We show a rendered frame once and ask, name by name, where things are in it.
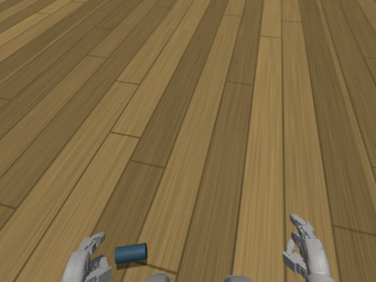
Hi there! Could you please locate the right robot hand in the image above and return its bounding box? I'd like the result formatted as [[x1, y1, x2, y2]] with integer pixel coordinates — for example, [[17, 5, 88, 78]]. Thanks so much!
[[283, 213, 331, 279]]

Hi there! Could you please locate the can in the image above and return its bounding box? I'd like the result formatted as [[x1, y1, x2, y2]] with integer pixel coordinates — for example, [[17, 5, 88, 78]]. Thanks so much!
[[115, 243, 147, 264]]

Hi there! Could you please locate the left robot hand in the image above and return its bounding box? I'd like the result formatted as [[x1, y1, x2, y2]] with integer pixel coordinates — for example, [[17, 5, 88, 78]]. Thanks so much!
[[61, 232, 112, 282]]

